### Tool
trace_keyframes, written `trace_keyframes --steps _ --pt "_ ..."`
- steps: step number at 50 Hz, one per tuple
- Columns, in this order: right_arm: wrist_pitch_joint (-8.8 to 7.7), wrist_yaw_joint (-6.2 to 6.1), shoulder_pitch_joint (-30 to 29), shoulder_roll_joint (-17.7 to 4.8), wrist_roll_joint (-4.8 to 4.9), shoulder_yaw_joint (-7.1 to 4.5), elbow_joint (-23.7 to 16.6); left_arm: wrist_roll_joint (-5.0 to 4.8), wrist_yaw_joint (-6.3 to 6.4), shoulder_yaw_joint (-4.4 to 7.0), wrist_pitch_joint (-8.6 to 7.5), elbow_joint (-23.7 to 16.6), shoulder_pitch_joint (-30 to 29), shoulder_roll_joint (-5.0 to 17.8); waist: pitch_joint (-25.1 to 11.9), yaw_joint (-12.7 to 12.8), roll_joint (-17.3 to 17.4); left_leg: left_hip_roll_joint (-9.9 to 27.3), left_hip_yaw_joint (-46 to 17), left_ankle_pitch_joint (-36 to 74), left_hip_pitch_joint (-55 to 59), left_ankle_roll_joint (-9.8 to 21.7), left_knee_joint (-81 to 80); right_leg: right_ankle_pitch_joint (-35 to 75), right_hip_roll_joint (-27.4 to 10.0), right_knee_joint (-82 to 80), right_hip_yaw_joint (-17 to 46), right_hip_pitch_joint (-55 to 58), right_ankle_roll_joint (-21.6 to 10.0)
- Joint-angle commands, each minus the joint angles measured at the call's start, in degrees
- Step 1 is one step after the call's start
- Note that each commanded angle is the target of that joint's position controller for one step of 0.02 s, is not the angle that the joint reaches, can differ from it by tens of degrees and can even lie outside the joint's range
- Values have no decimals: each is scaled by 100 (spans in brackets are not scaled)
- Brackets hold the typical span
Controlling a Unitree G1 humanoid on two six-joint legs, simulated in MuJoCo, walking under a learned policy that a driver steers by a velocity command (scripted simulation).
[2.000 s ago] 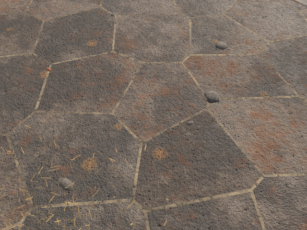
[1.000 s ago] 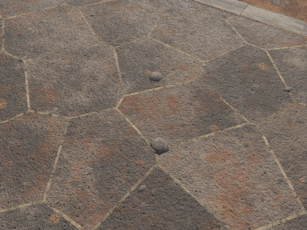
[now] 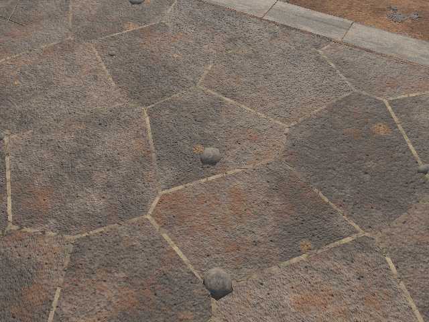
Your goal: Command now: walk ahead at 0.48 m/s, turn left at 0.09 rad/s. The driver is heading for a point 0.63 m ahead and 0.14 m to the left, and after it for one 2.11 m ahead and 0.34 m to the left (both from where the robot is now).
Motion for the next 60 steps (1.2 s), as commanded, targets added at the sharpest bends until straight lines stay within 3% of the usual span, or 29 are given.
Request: trace_keyframes --steps 1,3,6,12,17,20,22,23,24,25,26,27,28,29,32,37,40,43,46,48,49,50,51,52,53,54,55,56,60 --pt "-76 -24 19 -587 -13 -176 -374 116 -7 129 -115 -126 260 540 -442 127 -554 699 -310 802 -1658 88 287 -229 -1542 -1957 1984 1486 -845" --pt "87 -30 100 -380 6 -163 -349 93 1 130 -184 0 307 501 -347 31 -562 764 -306 906 -1516 24 50 60 -1472 -2228 1484 1145 -889" --pt "191 -55 -389 -384 -15 -189 -559 139 98 183 -221 185 540 682 -19 95 -408 707 -523 1564 -2162 -94 -532 363 -1491 -2466 961 1138 -904" --pt "97 100 -1289 -265 -85 -142 -909 108 248 172 -174 315 780 811 171 389 -282 453 -106 3148 -2201 -156 -2289 947 -1331 -2585 -114 1480 -626" --pt "83 297 -2084 -141 -64 -43 -1444 34 287 208 47 543 1331 913 364 676 -201 346 274 2601 -2735 13 -2996 1841 -1677 -2082 -455 2762 -577" --pt "100 416 -1932 -328 -40 -124 -1657 6 346 266 204 451 1176 1125 32 401 -488 -43 753 1718 -2090 270 -3083 4235 -1777 -1179 -701 3111 -414" --pt "138 401 -811 -732 -19 -351 -1488 15 413 292 305 353 1035 1240 -686 -252 -667 -500 971 1450 -511 565 -3169 5566 -1646 468 -872 2843 -230" --pt "165 307 173 -1123 -11 -555 -1275 12 442 263 297 258 966 1215 -1188 -755 -420 -395 471 1704 1162 841 -3516 4638 -1423 1917 -923 1817 -8" --pt "211 184 606 -1738 -24 -711 -1205 163 351 51 149 -4 1392 518 -1808 -439 902 1071 -2213 1276 3358 1701 -3592 448 -565 4059 -831 -658 356" --pt "156 193 588 -1614 -58 -618 -1345 75 246 -31 -132 -121 1283 464 -2555 -373 918 1855 -4700 896 4214 2371 -4582 -2542 224 5149 482 -1894 384" --pt "121 192 498 -1201 -122 -502 -1336 -152 160 88 -306 -301 594 863 -1997 -588 513 1639 -3910 987 3937 1989 -4770 -2153 -171 5248 954 -2495 233" --pt "87 184 158 -984 -99 -448 -1377 -198 146 69 -391 -389 369 857 -1308 -412 187 1394 -3012 1358 3074 1742 -4800 -1624 -440 4795 865 -2516 131" --pt "77 185 -263 -830 -87 -401 -1474 -86 191 91 -399 -338 355 818 -873 -122 -208 1130 -2402 1850 2153 1553 -4881 -1297 -660 4217 802 -2195 159" --pt "74 173 -558 -648 -127 -337 -1587 15 224 152 -334 -303 422 891 -643 92 -167 934 -2002 2329 1490 1462 -5023 -1085 -806 3830 789 -1782 218" --pt "55 108 -665 -684 -140 -329 -1669 104 221 152 -107 -306 671 710 -540 335 43 748 -1455 3121 621 1497 -5312 -715 -894 3211 638 -1293 494" --pt "64 -24 -252 -794 -118 -328 -1476 89 195 35 -90 -551 -205 442 -322 -22 263 330 -582 3019 350 1073 -5403 1244 -709 1079 400 -1092 647" --pt "37 -8 16 -853 -131 -315 -1324 -19 110 -1 -133 -651 -666 458 -167 -299 361 560 -619 2293 642 986 -5514 1976 -611 407 332 -1013 505" --pt "62 -8 194 -884 -145 -324 -1151 -52 14 10 -161 -807 -931 581 8 -364 296 970 -685 2589 1589 937 -5296 1469 -587 132 404 -1593 221" --pt "138 -63 103 -976 -149 -364 -1085 -62 -100 37 -167 -851 -716 681 -81 -146 347 1190 -509 3825 2227 749 -4837 624 -444 43 360 -1528 -86" --pt "209 -102 -140 -1034 -183 -366 -1159 -42 -89 194 -132 -604 256 950 -739 400 351 928 -107 5793 2176 542 -3630 475 -2 -40 16 -112 -337" --pt "230 -139 -166 -938 -221 -305 -1259 -11 -56 308 -105 -424 1071 1209 -1308 755 110 679 145 5497 1528 349 -2398 787 -218 33 427 1239 -561" --pt "126 -113 442 -536 -307 -167 -1450 28 -33 447 -82 -417 1653 1775 -2077 576 -1026 -66 388 3174 -549 -81 -242 566 -1514 21 2749 3375 -1435" --pt "-12 -45 481 -376 -267 -82 -1392 -105 -52 394 -45 -308 1869 1490 -2410 634 -1725 -754 -101 -693 -2070 -284 933 -525 -2084 -1016 4878 4329 -1964" --pt "-154 40 8 -796 -80 -153 -1538 -124 -29 291 -25 -379 1647 1171 -1760 763 -1159 -355 -554 -533 -2761 -156 1279 -1351 -1971 -1224 4549 4021 -1648" --pt "-237 73 -520 -837 1 -145 -1692 -60 2 258 7 -506 1305 1039 -1127 735 -634 -104 -448 -80 -2843 -81 1055 -1222 -1766 -1304 3835 3229 -1439" --pt "-278 65 -780 -801 -100 -147 -1759 -4 6 221 25 -575 1015 960 -602 554 -169 83 -354 210 -2708 -76 531 -644 -1555 -1426 3307 2351 -1342" --pt "-259 33 -775 -834 -226 -196 -1772 32 26 177 18 -645 838 841 -493 364 -141 254 -357 440 -2341 -112 54 -39 -1378 -1519 2962 1837 -1277" --pt "-219 22 -695 -781 -274 -204 -1795 48 40 165 33 -707 743 831 -455 228 -295 291 -326 516 -2072 -179 -184 398 -1229 -1611 2792 1525 -1285" --pt "-75 -47 -844 -551 -292 -154 -1924 -28 162 254 46 -726 867 1058 -369 169 -433 251 -104 1123 -1942 -528 -1304 1347 -972 -1762 2143 918 -1313"
Velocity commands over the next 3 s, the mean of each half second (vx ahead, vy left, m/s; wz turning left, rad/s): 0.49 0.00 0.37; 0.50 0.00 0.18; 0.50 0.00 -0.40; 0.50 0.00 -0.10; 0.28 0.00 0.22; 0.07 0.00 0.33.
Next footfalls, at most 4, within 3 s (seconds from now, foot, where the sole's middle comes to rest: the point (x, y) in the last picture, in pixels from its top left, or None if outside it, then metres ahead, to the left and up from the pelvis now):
0.46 left None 0.41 0.16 -0.77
0.98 right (204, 233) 0.77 0.06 -0.77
1.46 left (141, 179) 1.01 0.30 -0.77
1.96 right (204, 126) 1.28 0.05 -0.77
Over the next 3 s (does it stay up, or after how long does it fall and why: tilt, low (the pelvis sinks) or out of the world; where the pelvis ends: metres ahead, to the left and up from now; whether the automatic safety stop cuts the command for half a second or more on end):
stays up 1.40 0.15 0.01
